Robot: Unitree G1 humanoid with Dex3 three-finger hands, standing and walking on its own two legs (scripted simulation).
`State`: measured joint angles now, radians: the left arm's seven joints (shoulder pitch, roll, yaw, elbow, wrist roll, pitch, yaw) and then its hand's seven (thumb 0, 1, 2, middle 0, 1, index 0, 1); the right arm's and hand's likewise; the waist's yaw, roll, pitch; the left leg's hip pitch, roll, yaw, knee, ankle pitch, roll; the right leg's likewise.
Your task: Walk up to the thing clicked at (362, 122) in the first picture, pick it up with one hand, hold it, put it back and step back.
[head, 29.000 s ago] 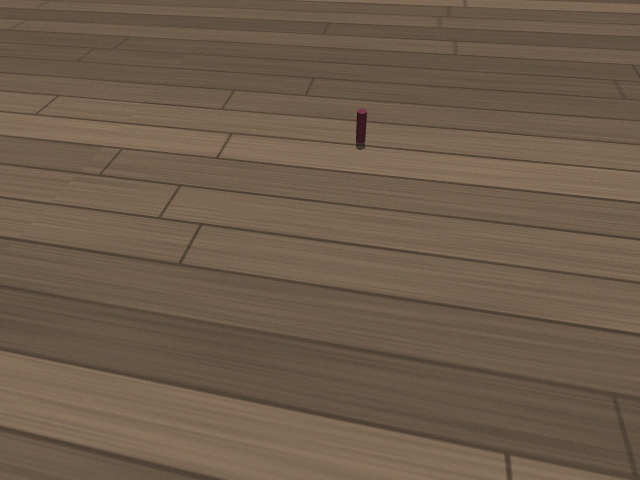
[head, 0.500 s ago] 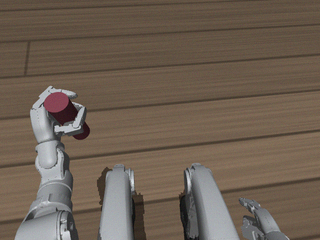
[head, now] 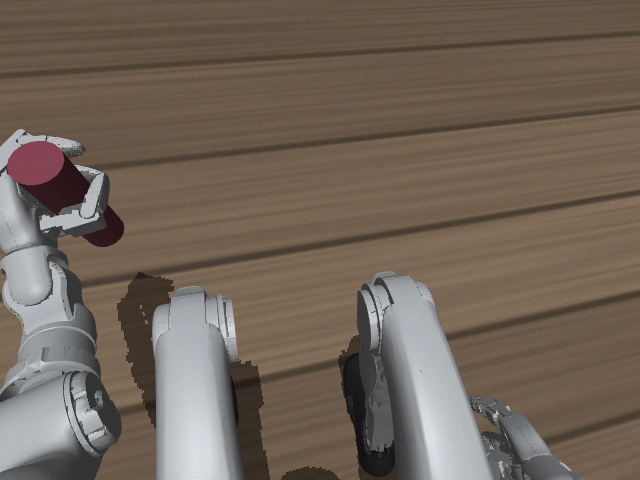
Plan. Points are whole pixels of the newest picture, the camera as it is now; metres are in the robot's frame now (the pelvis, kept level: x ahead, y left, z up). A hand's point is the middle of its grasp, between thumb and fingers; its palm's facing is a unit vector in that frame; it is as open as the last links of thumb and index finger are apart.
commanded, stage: crouch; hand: left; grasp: from the side
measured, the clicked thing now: (76, 202) +0.44 +0.28 -0.07
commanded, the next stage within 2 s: lower in 0.48 s
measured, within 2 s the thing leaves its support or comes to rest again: rests again in 1.72 s
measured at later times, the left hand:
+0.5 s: hand (95, 206) +0.45 +0.28 -0.12, palm faces +0.30 -0.95 -0.03, open 6.9 cm
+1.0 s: hand (117, 217) +0.46 +0.28 -0.19, palm faces +0.29 -0.96 -0.02, open 6.9 cm
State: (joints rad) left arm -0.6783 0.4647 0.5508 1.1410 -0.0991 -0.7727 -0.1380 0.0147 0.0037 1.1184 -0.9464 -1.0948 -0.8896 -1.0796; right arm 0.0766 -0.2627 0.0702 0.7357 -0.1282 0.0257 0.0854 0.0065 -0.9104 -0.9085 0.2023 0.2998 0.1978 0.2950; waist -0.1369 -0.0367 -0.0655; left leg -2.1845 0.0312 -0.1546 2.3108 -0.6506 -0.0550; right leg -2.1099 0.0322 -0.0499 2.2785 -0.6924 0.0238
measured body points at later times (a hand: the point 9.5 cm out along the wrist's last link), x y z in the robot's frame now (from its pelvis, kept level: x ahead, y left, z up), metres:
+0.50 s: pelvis +0.01 +0.00 -0.04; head +0.23 +0.08 +0.34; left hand +0.43 +0.33 -0.11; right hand +0.14 -0.27 -0.15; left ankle +0.10 +0.14 -0.32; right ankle +0.10 -0.12 -0.32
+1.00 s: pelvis +0.00 +0.01 -0.07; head +0.24 +0.12 +0.29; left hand +0.44 +0.33 -0.18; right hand +0.12 -0.27 -0.14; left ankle +0.09 +0.14 -0.32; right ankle +0.10 -0.12 -0.32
